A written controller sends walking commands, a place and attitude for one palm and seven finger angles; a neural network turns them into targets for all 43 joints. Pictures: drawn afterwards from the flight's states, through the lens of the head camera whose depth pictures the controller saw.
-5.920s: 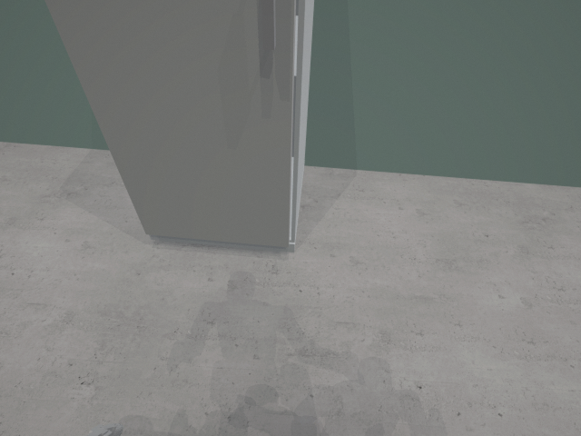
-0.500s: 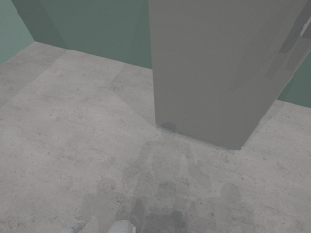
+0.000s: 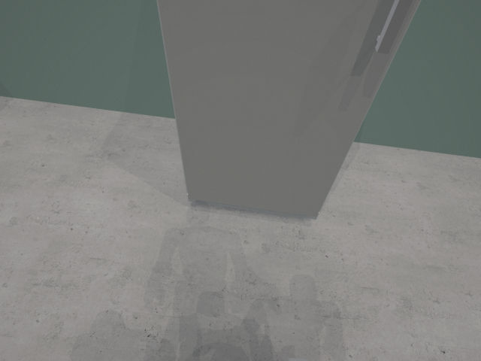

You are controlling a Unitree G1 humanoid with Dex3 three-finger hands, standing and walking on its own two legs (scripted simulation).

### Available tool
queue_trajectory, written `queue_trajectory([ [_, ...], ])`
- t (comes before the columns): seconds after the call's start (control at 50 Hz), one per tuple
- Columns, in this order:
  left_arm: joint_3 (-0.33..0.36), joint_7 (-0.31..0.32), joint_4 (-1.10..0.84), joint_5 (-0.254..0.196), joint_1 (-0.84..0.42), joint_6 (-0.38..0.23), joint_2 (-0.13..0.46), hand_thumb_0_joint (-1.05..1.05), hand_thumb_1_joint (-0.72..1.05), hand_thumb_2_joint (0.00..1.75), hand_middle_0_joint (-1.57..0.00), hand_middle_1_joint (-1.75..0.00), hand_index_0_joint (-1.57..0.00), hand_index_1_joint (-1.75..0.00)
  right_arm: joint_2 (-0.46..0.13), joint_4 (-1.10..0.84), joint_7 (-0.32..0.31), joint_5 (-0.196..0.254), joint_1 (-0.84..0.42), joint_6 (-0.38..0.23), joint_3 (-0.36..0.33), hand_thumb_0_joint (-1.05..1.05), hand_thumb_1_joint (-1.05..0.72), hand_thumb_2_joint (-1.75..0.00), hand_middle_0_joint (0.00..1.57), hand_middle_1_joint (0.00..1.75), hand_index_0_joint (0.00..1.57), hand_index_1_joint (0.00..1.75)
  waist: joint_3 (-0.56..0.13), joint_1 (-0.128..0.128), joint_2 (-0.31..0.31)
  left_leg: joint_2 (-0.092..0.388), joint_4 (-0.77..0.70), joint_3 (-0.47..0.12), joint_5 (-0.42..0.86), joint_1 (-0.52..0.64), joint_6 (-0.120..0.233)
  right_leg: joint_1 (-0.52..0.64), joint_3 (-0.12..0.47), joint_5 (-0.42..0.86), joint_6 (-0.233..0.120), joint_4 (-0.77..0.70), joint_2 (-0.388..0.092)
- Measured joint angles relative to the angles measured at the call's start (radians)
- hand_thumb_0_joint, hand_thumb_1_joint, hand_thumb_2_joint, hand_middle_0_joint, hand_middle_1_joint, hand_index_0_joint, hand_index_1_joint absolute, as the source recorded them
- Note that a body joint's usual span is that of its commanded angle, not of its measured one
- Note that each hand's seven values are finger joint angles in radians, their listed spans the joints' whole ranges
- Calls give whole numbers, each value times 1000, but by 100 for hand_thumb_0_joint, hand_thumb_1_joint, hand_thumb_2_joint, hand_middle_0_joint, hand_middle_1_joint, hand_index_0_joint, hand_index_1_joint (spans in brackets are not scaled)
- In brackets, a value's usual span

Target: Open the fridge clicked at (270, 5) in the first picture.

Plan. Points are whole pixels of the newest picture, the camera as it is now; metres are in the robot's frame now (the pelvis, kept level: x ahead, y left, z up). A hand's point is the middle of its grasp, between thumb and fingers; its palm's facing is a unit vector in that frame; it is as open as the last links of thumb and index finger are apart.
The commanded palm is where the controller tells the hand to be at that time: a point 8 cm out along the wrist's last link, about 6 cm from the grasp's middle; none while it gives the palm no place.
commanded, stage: take the last steps up to it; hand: right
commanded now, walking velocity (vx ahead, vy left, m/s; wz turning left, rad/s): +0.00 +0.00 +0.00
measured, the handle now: out of the picture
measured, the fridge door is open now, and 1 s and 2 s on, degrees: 0 0 0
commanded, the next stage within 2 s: come to a stop and stand still in 1.10 s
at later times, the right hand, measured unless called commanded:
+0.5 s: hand out of the picture +0.09 -0.22 -0.16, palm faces +0.09 +0.98 -0.19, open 7.4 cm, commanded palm none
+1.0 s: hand out of the picture +0.11 -0.21 -0.19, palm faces +0.24 +0.96 -0.12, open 7.4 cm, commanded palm none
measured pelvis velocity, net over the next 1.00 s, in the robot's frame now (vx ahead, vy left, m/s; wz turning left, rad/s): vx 0.21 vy -0.07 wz -0.13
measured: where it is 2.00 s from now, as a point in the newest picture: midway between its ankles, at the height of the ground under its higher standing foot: (264, 343)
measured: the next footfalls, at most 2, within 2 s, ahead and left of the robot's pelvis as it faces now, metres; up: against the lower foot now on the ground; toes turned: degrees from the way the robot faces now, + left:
right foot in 0.12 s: +0.03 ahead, -0.14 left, +0.00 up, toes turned -6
left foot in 0.56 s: +0.17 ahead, +0.08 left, +0.00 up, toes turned +3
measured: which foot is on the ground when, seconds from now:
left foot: down 0.00-0.12, up 0.14-0.54, down 0.56-1.00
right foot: up 0.00-0.10, down 0.12-0.58, up 0.60-0.98, down 1.00-1.00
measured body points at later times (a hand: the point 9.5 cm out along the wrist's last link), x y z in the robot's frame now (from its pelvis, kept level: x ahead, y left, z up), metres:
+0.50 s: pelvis +0.06 -0.04 +0.00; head +0.06 -0.03 +0.45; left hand +0.04 +0.19 -0.15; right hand +0.09 -0.28 -0.15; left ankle +0.11 +0.09 -0.71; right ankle -0.01 -0.13 -0.74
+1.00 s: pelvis +0.21 -0.07 -0.01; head +0.22 -0.09 +0.44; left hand +0.33 +0.15 -0.14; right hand +0.10 -0.26 -0.17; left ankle +0.13 +0.08 -0.74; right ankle +0.29 -0.19 -0.74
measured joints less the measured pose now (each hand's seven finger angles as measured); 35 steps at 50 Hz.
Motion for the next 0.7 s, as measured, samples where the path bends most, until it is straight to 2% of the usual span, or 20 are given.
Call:
queue_trajectory([
  [0.06, -12, 5, 2, -5, -23, -12, -9, 1, 91, 90, -19, -30, -20, -30, -16, 27, 0, -1, 23, 3, -8, 1, -90, -90, 21, 30, 20, 30, 5, -19, 20, 17, 25, 19, -11, -9, -16, 73, -27, 12, -9, -170, 2],
  [0.1, -21, 6, -3, -4, -31, -29, -12, 1, 91, 90, -19, -30, -20, -30, -29, 50, 1, 4, 43, 8, -15, 1, -90, -90, 21, 30, 20, 30, -2, -26, 26, 24, 60, 32, -30, -21, -33, 143, -49, 94, -21, -326, 3],
  [0.12, -24, 6, -4, -1, -34, -41, -17, 1, 91, 90, -19, -30, -20, -30, -39, 61, 3, 8, 54, 13, -20, 1, -90, -90, 21, 30, 20, 30, -8, -29, 38, 34, 93, 33, -46, -35, -42, 159, -55, 123, -41, -365, 9],
  [0.14, -29, 6, -5, 3, -39, -49, -28, 1, 91, 90, -19, -30, -20, -30, -51, 74, 4, 10, 60, 23, -26, 1, -90, -90, 21, 30, 20, 30, -7, -38, 57, 39, 148, 11, -111, -56, -47, 157, -64, 122, -63, -351, 19],
  [0.18, -38, 10, -10, 9, -34, -68, -44, 1, 91, 90, -19, -30, -20, -30, -62, 102, 5, 7, 70, 45, -30, 1, -90, -90, 21, 30, 20, 30, -17, -42, 63, 13, 314, -39, -208, -117, -44, 166, -72, 111, -91, -348, 18],
  [0.22, -46, 18, -12, 9, -12, -83, -57, 1, 91, 90, -20, -30, -20, -30, -67, 124, 16, 3, 70, 51, -32, 1, -90, -90, 20, 30, 20, 30, -30, -33, 54, -9, 453, -62, -184, -173, -38, 192, -62, 125, -101, -391, 17],
  [0.26, -52, 24, -2, 7, 14, -94, -69, 0, 91, 90, -20, -30, -20, -30, -67, 130, 26, 1, 68, 41, -29, 1, -91, -90, 20, 30, 19, 30, -41, -28, 47, -15, 514, -70, -124, -212, -39, 226, -53, 155, -103, -454, 22],
  [0.34, -49, 34, 33, 2, 73, -108, -75, 0, 92, 89, -20, -30, -21, -30, -50, 125, 34, 1, 57, 22, -20, 1, -91, -90, 20, 30, 19, 30, -60, -20, 33, -10, 481, -83, -53, -245, -48, 284, -40, 191, -112, -550, 37],
  [0.46, -43, 33, 91, 6, 156, -112, -82, 0, 92, 89, -20, -30, -21, -30, -12, 116, 38, 2, 10, 14, -13, 1, -91, -90, 20, 30, 19, 30, -59, 7, 19, -6, 273, -85, -29, -218, -51, 339, -32, 175, -107, -587, 55],
  [0.52, -40, 33, 121, 8, 190, -109, -84, 1, 92, 89, -20, -30, -21, -30, 7, 107, 39, 4, -16, 2, -12, 1, -91, -90, 20, 30, 19, 30, -53, 21, 7, -22, 151, -73, -12, -172, -43, 351, -33, 133, -93, -554, 52],
  [0.56, -40, 34, 138, 7, 217, -108, -86, 1, 91, 89, -20, -30, -20, -30, 14, 97, 40, 2, -26, -19, -12, 1, -91, -90, 20, 30, 19, 30, -50, 26, 1, -38, 41, -61, 37, -112, -27, 338, -30, 76, -78, -480, 46],
  [0.58, -38, 33, 147, 3, 226, -108, -86, 1, 91, 90, -20, -30, -20, -30, 20, 96, 38, 0, -34, -35, -12, 1, -90, -90, 20, 30, 19, 30, -44, 25, -10, -45, 38, -52, 83, -104, -4, 309, -28, 38, -81, -396, 36],
  [0.62, -36, 26, 163, 1, 230, -92, -84, 1, 91, 90, -20, -30, -20, -30, 35, 92, 32, 4, -35, -58, -8, 1, -90, -90, 20, 30, 19, 30, -38, 23, -29, -55, 70, -26, 47, -88, 25, 212, -15, -31, -94, -145, 22],
  [0.66, -28, 16, 170, 4, 221, -77, -83, 1, 91, 90, -20, -30, -20, -30, 39, 88, 14, 12, -15, -69, -21, 0, -92, -90, 20, 30, 20, 30, -50, 10, -27, -62, 42, -17, 21, -52, 34, 105, -20, 6, -98, 60, 10],
  [0.7, -20, 11, 160, 9, 199, -73, -78, 1, 91, 90, -20, -30, -20, -30, 35, 98, 4, 10, 13, -71, -24, 0, -94, -90, 21, 30, 20, 30, -61, 5, -26, -69, -20, -13, 35, -7, 30, 16, -30, 86, -90, 148, -14],
])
